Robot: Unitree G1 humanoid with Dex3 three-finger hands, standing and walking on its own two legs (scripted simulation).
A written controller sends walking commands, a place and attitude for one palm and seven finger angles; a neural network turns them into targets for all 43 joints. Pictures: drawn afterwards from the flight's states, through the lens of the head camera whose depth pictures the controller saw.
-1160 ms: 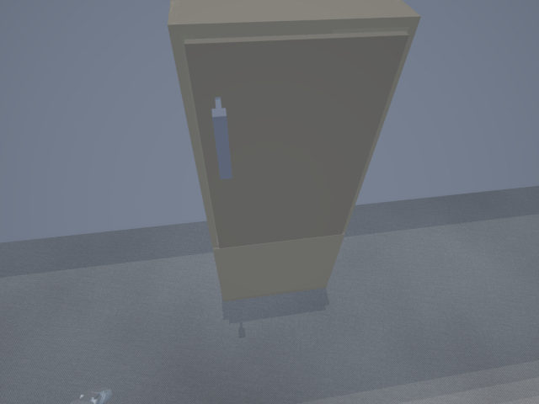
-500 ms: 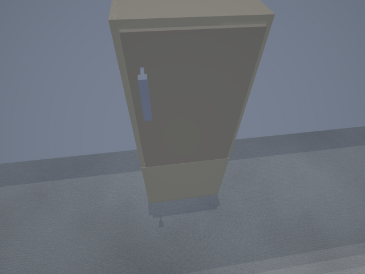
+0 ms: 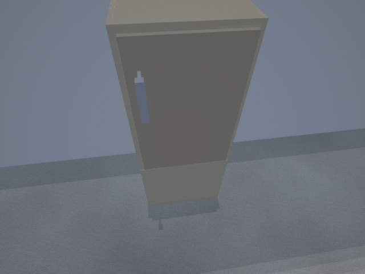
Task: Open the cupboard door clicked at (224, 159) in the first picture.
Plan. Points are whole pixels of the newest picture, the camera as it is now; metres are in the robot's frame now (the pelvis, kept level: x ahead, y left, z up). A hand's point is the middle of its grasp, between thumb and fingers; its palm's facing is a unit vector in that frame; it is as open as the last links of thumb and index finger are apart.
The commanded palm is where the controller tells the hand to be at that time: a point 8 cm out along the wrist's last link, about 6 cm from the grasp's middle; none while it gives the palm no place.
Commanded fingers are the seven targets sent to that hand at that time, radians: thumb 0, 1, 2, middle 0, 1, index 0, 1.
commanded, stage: look at it before walking up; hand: left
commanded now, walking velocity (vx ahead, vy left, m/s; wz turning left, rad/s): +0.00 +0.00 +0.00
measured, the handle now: (142, 97) +0.57 +0.16 +0.06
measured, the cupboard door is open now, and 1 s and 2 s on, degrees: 0 0 0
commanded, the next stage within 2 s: shuffle to correct the standing spot in 0.28 s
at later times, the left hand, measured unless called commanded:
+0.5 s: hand out of the picture +0.08 +0.23 -0.16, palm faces -0.01 -0.95 -0.31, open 7.4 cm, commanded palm none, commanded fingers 0.00 0.90 0.90 -0.20 -0.30 -0.20 -0.30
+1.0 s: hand out of the picture -0.02 +0.12 -0.20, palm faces +0.21 -0.96 -0.16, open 7.4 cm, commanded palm none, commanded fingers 0.00 0.90 0.90 -0.20 -0.30 -0.20 -0.30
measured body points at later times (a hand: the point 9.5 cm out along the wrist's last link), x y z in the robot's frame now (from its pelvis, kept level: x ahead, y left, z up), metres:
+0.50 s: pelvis +0.01 -0.01 +0.00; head +0.01 +0.00 +0.45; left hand +0.08 +0.28 -0.14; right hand +0.09 -0.29 -0.14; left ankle +0.00 +0.13 -0.75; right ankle +0.00 -0.12 -0.75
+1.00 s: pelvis +0.07 -0.04 -0.02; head +0.10 -0.01 +0.43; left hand -0.03 +0.17 -0.18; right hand +0.09 -0.28 -0.17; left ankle +0.02 +0.06 -0.72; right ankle +0.00 -0.12 -0.75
